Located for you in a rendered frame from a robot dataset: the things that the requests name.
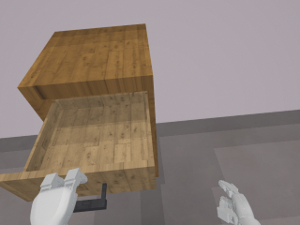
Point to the robot left hand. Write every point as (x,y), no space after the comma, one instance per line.
(57,198)

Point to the drawer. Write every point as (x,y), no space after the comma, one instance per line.
(108,137)

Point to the handle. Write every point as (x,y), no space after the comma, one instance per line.
(93,204)

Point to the cabinet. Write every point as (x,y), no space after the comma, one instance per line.
(93,62)

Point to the robot right hand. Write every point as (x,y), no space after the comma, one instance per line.
(232,210)

